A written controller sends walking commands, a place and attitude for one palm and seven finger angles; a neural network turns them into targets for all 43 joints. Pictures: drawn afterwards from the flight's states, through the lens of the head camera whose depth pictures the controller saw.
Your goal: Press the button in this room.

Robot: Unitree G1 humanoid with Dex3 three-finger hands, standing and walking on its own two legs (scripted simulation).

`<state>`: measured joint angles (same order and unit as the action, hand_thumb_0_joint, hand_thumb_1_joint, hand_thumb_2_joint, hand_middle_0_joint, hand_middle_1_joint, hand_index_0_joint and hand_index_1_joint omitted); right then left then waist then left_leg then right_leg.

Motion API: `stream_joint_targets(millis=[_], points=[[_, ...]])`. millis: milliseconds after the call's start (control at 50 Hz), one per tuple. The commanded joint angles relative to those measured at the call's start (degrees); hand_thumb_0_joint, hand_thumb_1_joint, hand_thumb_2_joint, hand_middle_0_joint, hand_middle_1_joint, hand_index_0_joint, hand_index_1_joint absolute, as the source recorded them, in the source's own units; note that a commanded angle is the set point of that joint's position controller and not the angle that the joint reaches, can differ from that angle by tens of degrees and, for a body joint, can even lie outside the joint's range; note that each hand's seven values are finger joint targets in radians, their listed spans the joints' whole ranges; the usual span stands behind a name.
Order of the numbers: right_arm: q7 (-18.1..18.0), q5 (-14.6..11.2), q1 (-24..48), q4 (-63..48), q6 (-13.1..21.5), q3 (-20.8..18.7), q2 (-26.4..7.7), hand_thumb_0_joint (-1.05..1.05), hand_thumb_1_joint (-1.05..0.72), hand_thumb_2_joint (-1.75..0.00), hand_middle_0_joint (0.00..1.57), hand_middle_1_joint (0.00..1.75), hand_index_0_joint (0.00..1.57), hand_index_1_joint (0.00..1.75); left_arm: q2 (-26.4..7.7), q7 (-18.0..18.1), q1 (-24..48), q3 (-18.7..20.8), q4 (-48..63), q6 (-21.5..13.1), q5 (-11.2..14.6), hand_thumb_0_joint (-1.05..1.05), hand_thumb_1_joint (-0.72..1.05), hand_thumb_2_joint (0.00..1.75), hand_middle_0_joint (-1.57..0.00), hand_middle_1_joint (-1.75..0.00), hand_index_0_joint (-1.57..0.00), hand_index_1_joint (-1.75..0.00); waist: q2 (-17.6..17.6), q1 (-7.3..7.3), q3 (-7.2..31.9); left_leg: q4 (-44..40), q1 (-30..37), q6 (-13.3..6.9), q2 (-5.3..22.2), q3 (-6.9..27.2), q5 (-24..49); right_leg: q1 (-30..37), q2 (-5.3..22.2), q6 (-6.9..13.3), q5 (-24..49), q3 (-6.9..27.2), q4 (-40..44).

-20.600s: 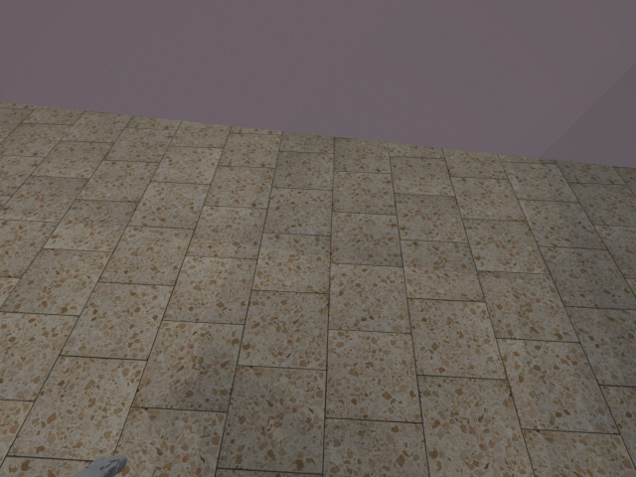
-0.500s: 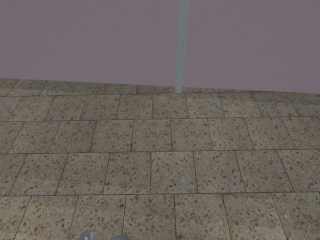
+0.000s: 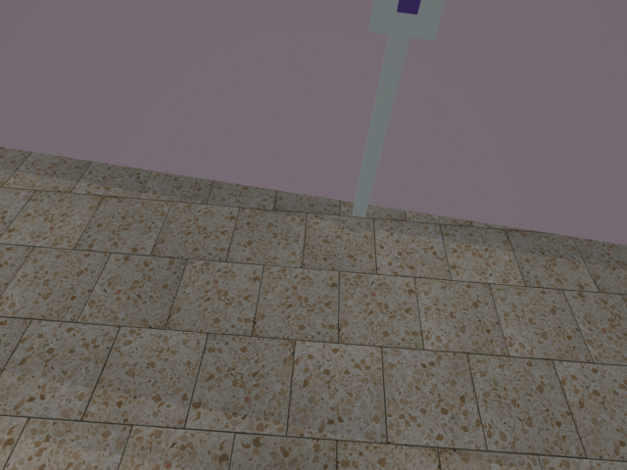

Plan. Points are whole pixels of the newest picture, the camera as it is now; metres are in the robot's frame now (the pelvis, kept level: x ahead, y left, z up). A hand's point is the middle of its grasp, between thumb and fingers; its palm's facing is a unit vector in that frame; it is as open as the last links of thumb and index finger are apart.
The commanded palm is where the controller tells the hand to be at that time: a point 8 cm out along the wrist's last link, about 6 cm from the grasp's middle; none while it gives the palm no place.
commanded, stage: stand and wait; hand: left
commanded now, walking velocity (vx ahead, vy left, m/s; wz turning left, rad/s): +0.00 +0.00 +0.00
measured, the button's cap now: (409, 0) +1.19 -0.11 +0.12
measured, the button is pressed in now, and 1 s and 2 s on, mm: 0 0 0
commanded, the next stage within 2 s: turn or walk to find it in 0.72 s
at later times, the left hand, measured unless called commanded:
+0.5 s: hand out of the picture +0.03 +0.14 -0.17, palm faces +0.03 -0.98 -0.20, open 7.4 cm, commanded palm none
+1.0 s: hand out of the picture -0.03 +0.11 -0.18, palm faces +0.17 -0.98 -0.12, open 7.4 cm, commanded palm none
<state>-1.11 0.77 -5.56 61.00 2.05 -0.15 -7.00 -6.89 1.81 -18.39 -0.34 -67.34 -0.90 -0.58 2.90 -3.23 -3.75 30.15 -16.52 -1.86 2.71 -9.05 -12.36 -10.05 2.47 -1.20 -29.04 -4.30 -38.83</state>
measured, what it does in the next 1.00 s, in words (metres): steps on the spot: right foot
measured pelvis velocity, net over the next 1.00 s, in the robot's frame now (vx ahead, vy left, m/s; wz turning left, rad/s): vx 0.07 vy -0.02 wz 0.07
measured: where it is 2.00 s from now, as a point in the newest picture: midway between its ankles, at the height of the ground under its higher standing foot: outside the picture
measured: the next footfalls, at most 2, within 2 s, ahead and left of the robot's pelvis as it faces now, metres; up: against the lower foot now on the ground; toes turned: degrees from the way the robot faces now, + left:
right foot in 0.08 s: +0.02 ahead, -0.14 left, +0.00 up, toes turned -5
right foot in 1.42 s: +0.26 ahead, -0.12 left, +0.00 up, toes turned -4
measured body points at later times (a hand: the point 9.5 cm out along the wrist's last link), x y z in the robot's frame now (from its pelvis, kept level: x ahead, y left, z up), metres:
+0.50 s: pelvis +0.03 -0.03 +0.01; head +0.04 -0.03 +0.46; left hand +0.03 +0.19 -0.15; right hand +0.00 -0.24 -0.15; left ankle +0.04 +0.10 -0.73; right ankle -0.02 -0.13 -0.73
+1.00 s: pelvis +0.07 -0.02 +0.00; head +0.07 +0.00 +0.45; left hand -0.04 +0.16 -0.16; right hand +0.08 -0.25 -0.15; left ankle +0.07 +0.10 -0.71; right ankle -0.02 -0.13 -0.73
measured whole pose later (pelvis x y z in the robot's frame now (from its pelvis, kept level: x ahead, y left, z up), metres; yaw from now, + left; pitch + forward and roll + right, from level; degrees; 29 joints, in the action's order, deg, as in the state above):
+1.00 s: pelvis +0.07 -0.02 +0.00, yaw +4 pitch +0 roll -1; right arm 0.3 0.9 -16.9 63.9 -0.6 -2.9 -8.3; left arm -5.7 1.5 -24.8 1.7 -67.3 -2.8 -2.0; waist 0.8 -1.8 -1.1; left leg 43.8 -20.7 0.0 5.3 -6.2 -24.6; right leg -1.6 1.4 0.3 -21.7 -9.0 -23.9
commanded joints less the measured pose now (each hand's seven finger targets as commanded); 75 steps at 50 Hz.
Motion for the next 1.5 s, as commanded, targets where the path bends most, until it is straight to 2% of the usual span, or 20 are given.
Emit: stream_joint_targets(millis=[0,80,120,240,620,760,820,880,960,1020,1040,1060,1100,1140,1180,1240,1360,1400,1440,1480], points=[[-0.9,-0.2,-5.6,1.0,-0.3,-2.1,-8.8,0.00,-0.90,-0.90,0.20,0.30,0.20,0.30,-3.0,-0.1,-4.3,1.0,0.9,-0.3,0.0,0.00,0.90,0.90,-0.20,-0.30,-0.20,-0.30,-9.4,2.26,6.5,-10.6,8.5,-5.4,12.9,12.3,21.9,-3.5,3.2,-0.7,5.4,1.5,4.7],[-0.1,-0.6,-5.4,0.9,-0.9,-2.3,-6.3,0.00,-0.90,-0.90,0.20,0.30,0.20,0.30,-4.7,0.1,-4.3,0.7,0.6,-0.4,-0.4,0.00,0.90,0.90,-0.20,-0.30,-0.20,-0.30,-4.3,2.56,2.5,-11.6,3.2,0.5,6.2,9.2,-1.8,-1.1,5.2,0.3,16.0,3.3,18.5],[-0.1,-0.4,-6.5,1.3,-1.1,-2.3,-5.8,0.00,-0.90,-0.90,0.20,0.30,0.20,0.30,-4.9,0.0,-2.4,0.6,0.9,-0.7,-0.4,0.00,0.90,0.90,-0.20,-0.30,-0.20,-0.30,0.6,3.28,-1.6,-11.0,4.8,1.4,5.1,8.0,-0.1,-5.0,5.3,0.9,16.0,4.4,19.6],[-0.3,-0.4,-11.0,3.3,-0.3,-1.3,-6.0,0.00,-0.90,-0.90,0.20,0.30,0.20,0.30,-6.2,0.5,-2.6,0.7,1.8,-1.0,0.1,0.00,0.90,0.90,-0.20,-0.30,-0.20,-0.30,-1.7,3.13,2.3,-10.1,8.5,1.2,5.6,7.3,13.1,0.6,5.8,1.1,25.9,3.3,19.7],[-0.8,-0.5,-15.7,5.9,-1.1,-0.9,-4.0,0.00,-0.90,-0.90,0.20,0.30,0.20,0.30,-4.9,1.2,-5.4,0.8,2.1,-0.8,0.4,0.00,0.90,0.90,-0.20,-0.30,-0.20,-0.30,-1.7,3.22,-0.3,-8.4,8.0,1.7,5.1,6.3,12.1,1.8,5.8,2.2,30.1,2.6,21.0],[-0.6,0.0,-16.0,5.8,-1.3,-1.2,-3.3,0.00,-0.90,-0.90,0.20,0.30,0.20,0.30,-4.4,0.9,-6.9,1.2,1.1,-0.9,0.1,0.00,0.90,0.90,-0.20,-0.30,-0.20,-0.30,-1.0,3.38,-2.5,-6.1,6.1,2.0,3.6,4.9,1.1,-0.2,5.9,2.9,13.1,4.0,23.9],[0.1,0.4,-12.4,3.0,-1.4,-1.7,-2.8,0.00,-0.90,-0.90,0.20,0.30,0.20,0.30,-6.6,0.3,-9.6,2.8,0.9,-0.6,-0.2,0.00,0.90,0.90,-0.20,-0.30,-0.20,-0.30,5.0,1.32,-7.8,4.1,-6.4,2.5,1.4,1.9,-8.9,0.7,11.9,7.2,-2.8,11.5,29.6],[1.0,0.5,-6.5,-1.3,-1.3,-2.9,-4.2,0.00,-0.90,-0.90,0.20,0.30,0.20,0.30,-6.8,0.2,-12.3,3.4,0.2,-1.5,-0.9,0.00,0.90,0.90,-0.20,-0.30,-0.20,-0.30,2.8,0.14,-11.2,17.0,-17.1,1.7,3.6,3.5,-14.4,3.1,18.3,11.8,-2.2,17.4,31.6],[1.7,0.1,-6.3,-3.4,-0.3,-3.2,-3.4,0.00,-0.90,-0.90,0.20,0.30,0.20,0.30,-8.1,0.0,-9.0,4.2,0.6,-2.5,-1.5,0.00,0.90,0.90,-0.20,-0.30,-0.20,-0.30,3.0,2.26,-7.4,11.8,-13.6,1.4,4.4,4.1,-12.1,4.3,17.5,10.7,10.8,10.2,26.1],[1.3,0.3,-17.2,-0.1,0.7,-3.1,-4.5,0.00,-0.90,-0.90,0.20,0.30,0.20,0.30,-7.2,-0.7,-6.0,3.7,1.6,-2.2,-0.6,0.00,0.90,0.90,-0.20,-0.30,-0.20,-0.30,-2.7,7.33,-1.6,-0.6,10.5,1.1,0.4,-0.5,-2.9,-7.2,9.9,6.1,16.2,0.7,13.3],[0.7,0.9,-24.4,2.2,1.2,-4.0,-8.9,0.00,-0.90,-0.90,0.20,0.30,0.20,0.30,-5.0,-1.0,-6.2,3.1,2.7,-2.2,-0.4,0.00,0.90,0.90,-0.20,-0.30,-0.20,-0.30,-13.5,9.74,2.2,-5.9,19.9,-1.8,8.5,11.7,-3.3,-14.2,4.3,2.9,16.3,-3.5,-1.8],[0.1,1.1,-31.0,3.9,1.2,-5.1,-14.1,0.00,-0.90,-0.90,0.20,0.30,0.20,0.30,-2.6,-1.2,-5.0,2.3,4.7,-2.3,-0.1,0.00,0.90,0.90,-0.20,-0.30,-0.20,-0.30,-24.4,10.96,5.3,-13.3,24.5,-7.4,21.2,29.7,3.9,-23.1,-1.4,0.6,-4.0,-6.1,-17.9],[-0.5,0.8,-25.1,3.0,0.5,-4.3,-12.2,0.00,-0.90,-0.90,0.20,0.30,0.20,0.30,-2.9,-0.6,0.3,2.2,5.9,-1.8,-0.5,0.00,0.90,0.90,-0.20,-0.30,-0.20,-0.30,-13.4,8.67,0.6,-14.9,14.1,-10.4,23.6,28.6,7.7,-25.5,2.5,2.0,-3.4,1.0,-30.2],[-0.8,0.7,-19.0,1.7,1.3,-2.8,-7.9,0.00,-0.90,-0.90,0.20,0.30,0.20,0.30,-2.0,-0.9,0.5,2.2,5.0,-1.6,-0.5,0.00,0.90,0.90,-0.20,-0.30,-0.20,-0.30,-7.3,5.70,-1.5,-14.5,9.0,-8.5,19.5,19.2,20.8,-22.6,4.9,0.7,2.5,2.7,-27.4],[-1.1,0.2,-16.5,1.9,2.0,-2.1,-6.7,0.00,-0.90,-0.90,0.20,0.30,0.20,0.30,-1.0,-1.0,-2.0,2.0,4.0,-0.9,-0.3,0.00,0.90,0.90,-0.20,-0.30,-0.20,-0.30,-7.5,3.51,1.5,-13.2,8.5,-6.6,15.9,10.7,32.2,-16.9,4.8,-0.5,6.6,2.3,-21.5],[-1.0,0.0,-14.9,2.0,1.7,-1.9,-6.8,0.00,-0.90,-0.90,0.20,0.30,0.20,0.30,-1.1,-0.6,-2.1,1.8,4.4,0.3,-0.3,0.00,0.90,0.90,-0.20,-0.30,-0.20,-0.30,-8.6,2.32,2.6,-12.6,7.0,-5.9,13.3,6.2,35.0,-12.2,3.6,-1.2,9.9,0.9,-13.1],[-0.8,0.2,-13.9,3.4,0.2,-2.9,-6.4,0.00,-0.90,-0.90,0.20,0.30,0.20,0.30,-3.5,-0.2,1.2,1.9,5.7,0.2,-0.5,0.00,0.90,0.90,-0.20,-0.30,-0.20,-0.30,-8.1,1.54,0.1,-8.0,4.3,-3.0,11.1,5.8,19.9,-2.3,2.4,-1.5,19.6,-1.8,8.5],[-0.6,-0.3,-15.1,3.6,0.2,-2.4,-3.6,0.00,-0.90,-0.90,0.20,0.30,0.20,0.30,-7.3,0.1,-1.6,2.1,4.4,-0.8,-0.5,0.00,0.90,0.90,-0.20,-0.30,-0.20,-0.30,0.0,0.79,1.0,-3.2,-0.4,1.5,6.3,3.7,6.1,5.6,7.5,0.1,35.1,4.5,14.7],[-0.3,-0.4,-18.0,4.0,-1.0,-2.0,-1.7,0.00,-0.90,-0.90,0.20,0.30,0.20,0.30,-10.7,0.2,1.0,2.7,4.8,-1.5,-0.1,0.00,0.90,0.90,-0.20,-0.30,-0.20,-0.30,10.6,2.95,1.7,-3.6,-0.2,3.9,2.2,2.4,-8.4,3.3,14.2,5.4,38.6,10.7,17.1],[-0.4,-0.2,-19.1,5.0,-1.2,-1.8,-2.4,0.00,-0.90,-0.90,0.20,0.30,0.20,0.30,-9.6,0.4,3.2,2.4,5.0,-1.6,0.2,0.00,0.90,0.90,-0.20,-0.30,-0.20,-0.30,8.4,4.01,2.5,-4.8,5.5,3.8,3.0,3.1,-4.6,-0.2,12.4,6.0,37.9,8.7,18.1]])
